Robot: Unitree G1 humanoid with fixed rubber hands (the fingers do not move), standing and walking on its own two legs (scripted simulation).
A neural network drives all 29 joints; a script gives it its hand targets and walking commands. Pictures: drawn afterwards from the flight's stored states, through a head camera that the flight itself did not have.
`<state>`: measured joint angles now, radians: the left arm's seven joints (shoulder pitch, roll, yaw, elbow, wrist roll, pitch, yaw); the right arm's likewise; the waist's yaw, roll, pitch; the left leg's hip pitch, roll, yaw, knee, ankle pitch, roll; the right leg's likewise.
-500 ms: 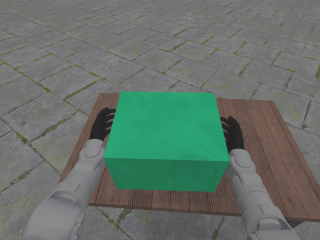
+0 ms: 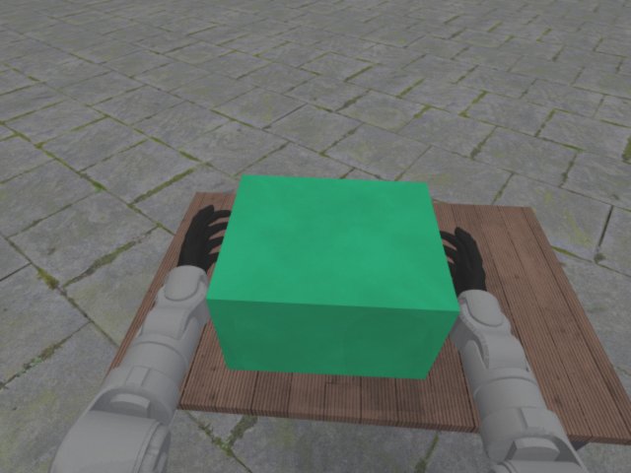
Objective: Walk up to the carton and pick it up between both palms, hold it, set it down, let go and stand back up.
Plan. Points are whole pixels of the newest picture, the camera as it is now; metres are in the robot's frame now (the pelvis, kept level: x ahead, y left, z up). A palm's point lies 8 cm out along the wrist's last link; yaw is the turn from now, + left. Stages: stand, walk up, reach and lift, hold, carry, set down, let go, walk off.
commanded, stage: reach and lift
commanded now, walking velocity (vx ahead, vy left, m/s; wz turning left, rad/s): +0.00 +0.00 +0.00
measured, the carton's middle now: (330, 273) +0.39 -0.03 +0.06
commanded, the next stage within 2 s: hold in 1.22 s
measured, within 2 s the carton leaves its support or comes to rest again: neither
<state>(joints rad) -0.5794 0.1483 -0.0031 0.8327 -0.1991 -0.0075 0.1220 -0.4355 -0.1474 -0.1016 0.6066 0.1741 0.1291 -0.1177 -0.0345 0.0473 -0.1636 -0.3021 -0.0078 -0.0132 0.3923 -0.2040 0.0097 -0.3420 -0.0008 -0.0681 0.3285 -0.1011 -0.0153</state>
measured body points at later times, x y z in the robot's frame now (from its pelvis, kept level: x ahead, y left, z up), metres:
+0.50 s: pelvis +0.00 +0.00 +0.00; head -0.03 +0.02 +0.45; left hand +0.37 +0.19 +0.14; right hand +0.36 -0.18 +0.13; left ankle -0.01 +0.11 -0.74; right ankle +0.03 -0.11 -0.74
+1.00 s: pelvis -0.01 +0.01 +0.00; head -0.04 +0.02 +0.45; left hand +0.37 +0.17 +0.15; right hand +0.35 -0.19 +0.13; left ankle -0.01 +0.11 -0.74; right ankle +0.03 -0.11 -0.74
